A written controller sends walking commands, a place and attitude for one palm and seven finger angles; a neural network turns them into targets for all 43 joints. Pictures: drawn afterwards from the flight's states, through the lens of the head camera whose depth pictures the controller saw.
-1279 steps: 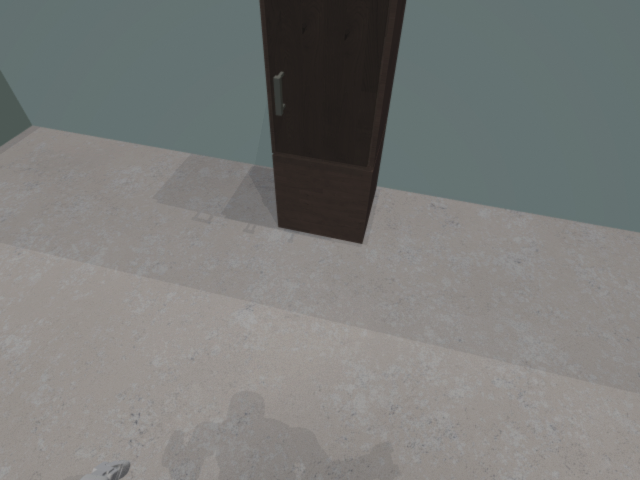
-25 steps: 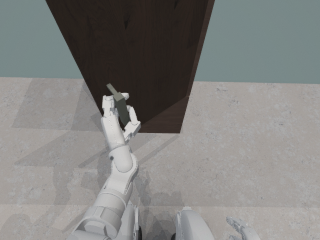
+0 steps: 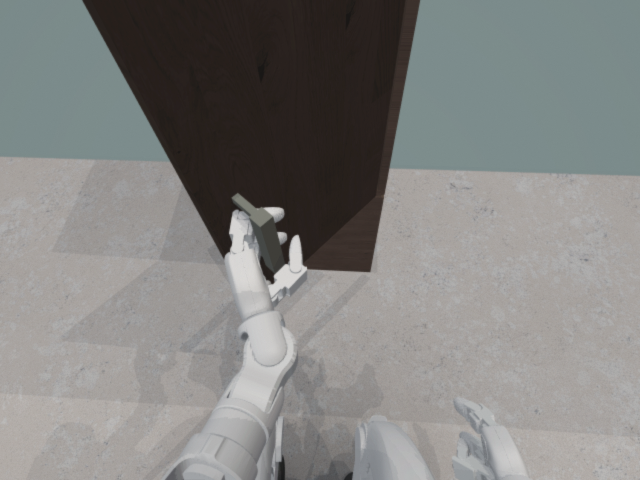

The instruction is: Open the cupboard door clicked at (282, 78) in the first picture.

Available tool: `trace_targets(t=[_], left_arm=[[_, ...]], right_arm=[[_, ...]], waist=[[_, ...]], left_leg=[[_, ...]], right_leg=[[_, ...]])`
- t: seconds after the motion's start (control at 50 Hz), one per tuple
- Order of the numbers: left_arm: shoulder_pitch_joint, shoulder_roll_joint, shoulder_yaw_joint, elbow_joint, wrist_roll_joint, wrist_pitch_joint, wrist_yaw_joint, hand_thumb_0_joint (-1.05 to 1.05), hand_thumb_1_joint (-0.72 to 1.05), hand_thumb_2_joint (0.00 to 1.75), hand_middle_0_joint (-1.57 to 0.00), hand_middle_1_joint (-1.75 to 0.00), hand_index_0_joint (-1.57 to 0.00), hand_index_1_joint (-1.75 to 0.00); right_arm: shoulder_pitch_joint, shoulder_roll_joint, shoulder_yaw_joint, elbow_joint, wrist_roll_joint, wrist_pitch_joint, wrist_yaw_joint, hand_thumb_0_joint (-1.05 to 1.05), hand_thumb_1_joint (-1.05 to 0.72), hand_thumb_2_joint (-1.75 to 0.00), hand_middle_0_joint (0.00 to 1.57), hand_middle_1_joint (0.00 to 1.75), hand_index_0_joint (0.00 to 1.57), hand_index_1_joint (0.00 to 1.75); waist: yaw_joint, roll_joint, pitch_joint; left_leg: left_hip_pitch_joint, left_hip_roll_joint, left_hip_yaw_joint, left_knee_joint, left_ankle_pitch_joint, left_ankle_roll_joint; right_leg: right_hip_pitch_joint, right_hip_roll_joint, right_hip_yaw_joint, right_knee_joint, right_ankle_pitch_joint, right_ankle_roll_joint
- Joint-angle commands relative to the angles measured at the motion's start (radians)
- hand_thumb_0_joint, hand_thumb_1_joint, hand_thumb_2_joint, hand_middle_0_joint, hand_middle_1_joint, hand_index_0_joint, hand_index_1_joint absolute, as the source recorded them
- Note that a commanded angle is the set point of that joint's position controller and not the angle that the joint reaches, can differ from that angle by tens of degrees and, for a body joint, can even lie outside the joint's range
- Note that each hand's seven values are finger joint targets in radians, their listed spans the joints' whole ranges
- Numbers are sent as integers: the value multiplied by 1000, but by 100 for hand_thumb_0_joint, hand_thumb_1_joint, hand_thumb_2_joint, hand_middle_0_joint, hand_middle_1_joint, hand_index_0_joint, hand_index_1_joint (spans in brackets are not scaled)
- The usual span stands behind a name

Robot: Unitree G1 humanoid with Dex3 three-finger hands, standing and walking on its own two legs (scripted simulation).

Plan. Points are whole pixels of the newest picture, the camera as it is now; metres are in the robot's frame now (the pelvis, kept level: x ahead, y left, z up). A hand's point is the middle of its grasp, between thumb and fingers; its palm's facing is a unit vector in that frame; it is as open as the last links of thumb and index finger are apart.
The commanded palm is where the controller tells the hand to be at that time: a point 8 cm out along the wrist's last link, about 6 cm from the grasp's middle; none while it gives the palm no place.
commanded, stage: open thumb and fingers to let go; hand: left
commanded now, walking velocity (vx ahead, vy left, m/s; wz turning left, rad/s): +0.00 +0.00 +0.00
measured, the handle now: (259, 234) +0.42 +0.08 +0.03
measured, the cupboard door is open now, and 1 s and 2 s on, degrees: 50 53 53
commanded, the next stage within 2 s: slide the hand sideways off the handle in 0.60 s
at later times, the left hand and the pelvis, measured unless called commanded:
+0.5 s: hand (291, 265) +0.37 +0.04 +0.02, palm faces +0.26 -0.97 -0.04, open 14.6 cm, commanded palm +0.33 +0.08 +0.01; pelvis +0.00 +0.02 +0.00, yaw -2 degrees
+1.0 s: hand (287, 290) +0.34 +0.04 +0.03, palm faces -0.19 -0.98 +0.05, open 16.2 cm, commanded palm +0.31 +0.09 +0.01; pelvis -0.01 +0.06 +0.00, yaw -3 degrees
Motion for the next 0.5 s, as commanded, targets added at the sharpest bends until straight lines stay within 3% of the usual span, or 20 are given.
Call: trace_targets(t=[0.0, 0.08, 0.12, 0.16, 0.2, 0.26, 0.3, 0.34, 0.42, 0.44, 0.48], left_arm=[[-208, -46, -40, -175, -7, -38, -24, 0, 6, 54, -34, -126, -34, -126], [-215, -30, -23, -161, -32, -33, -30, 0, -22, 42, -32, -123, -32, -123], [-210, -29, -19, -165, -29, -38, -29, 0, -36, 36, -31, -122, -31, -122], [-216, -21, -13, -169, -19, -45, -24, 0, -50, 30, -30, -120, -30, -120], [-177, -20, -6, -149, -11, -42, -23, 0, -50, 30, -30, -120, -30, -120], [-196, -30, -14, -154, -9, -50, -18, 0, -50, 30, -27, -105, -27, -105], [-196, -36, -16, -143, -1, -47, -12, 0, -50, 30, -26, -95, -26, -95], [-238, -46, -20, -130, 4, -49, -1, 0, -50, 30, -24, -85, -24, -85], [-226, -81, -44, -130, 22, -46, 13, 0, -50, 30, -21, -65, -21, -65], [-247, -92, -53, -130, 22, -44, 15, 0, -50, 30, -20, -60, -20, -60], [-245, -86, -39, -123, 19, -40, 23, 0, -50, 30, -18, -50, -18, -50]], right_arm=[[62, -76, -32, -108, 12, -30, -4, 0, -90, -90, 20, 30, 20, 30], [63, -80, -30, -96, 16, -26, -9, 0, -90, -90, 20, 30, 20, 30], [69, -81, -31, -98, 15, -26, -9, 0, -90, -90, 20, 30, 20, 30], [75, -81, -34, -87, 13, -26, -8, 0, -90, -90, 20, 30, 20, 30], [80, -84, -36, -93, 11, -26, -7, 0, -90, -90, 20, 30, 20, 30], [82, -82, -35, -88, 11, -26, -4, 0, -90, -90, 20, 30, 20, 30], [80, -86, -36, -95, 11, -27, -2, 0, -90, -90, 20, 30, 20, 30], [78, -86, -34, -88, 9, -28, 0, 0, -90, -90, 20, 30, 20, 30], [77, -87, -35, -96, 5, -29, 4, 0, -90, -90, 20, 30, 20, 30], [76, -88, -34, -94, 4, -28, 7, 0, -90, -90, 20, 30, 20, 30], [73, -88, -33, -98, 2, -31, 7, 0, -90, -90, 20, 30, 20, 30]], waist=[[-53, -164, -393], [-59, -197, -355], [-44, -171, -368], [-45, -158, -377], [-34, -157, -371], [-41, -145, -367], [-33, -124, -358], [-47, -129, -350], [-36, -82, -374], [-46, -82, -368], [-41, -108, -367]], left_leg=[[140, -35, 25, -43, 167, 55], [108, -36, 24, -42, 132, 51], [118, -37, 23, -48, 148, 52], [133, -36, 25, -49, 159, 52], [141, -36, 21, -59, 175, 53], [159, -36, 26, -63, 171, 53], [182, -35, 26, -75, 174, 56], [203, -33, 28, -77, 166, 59], [265, -29, 28, -91, 203, 59], [275, -26, 28, -92, 199, 59], [266, -27, 26, -95, 184, 60]], right_leg=[[384, -68, 242, -318, 581, 139], [392, -80, 272, -349, 549, 151], [387, -72, 253, -332, 550, 142], [376, -70, 244, -322, 565, 139], [368, -59, 219, -310, 570, 130], [348, -57, 209, -309, 546, 128], [312, -41, 178, -301, 492, 113], [272, -32, 154, -297, 447, 110], [226, -10, 105, -269, 428, 89], [209, -8, 96, -269, 410, 88], [217, -5, 96, -274, 382, 90]])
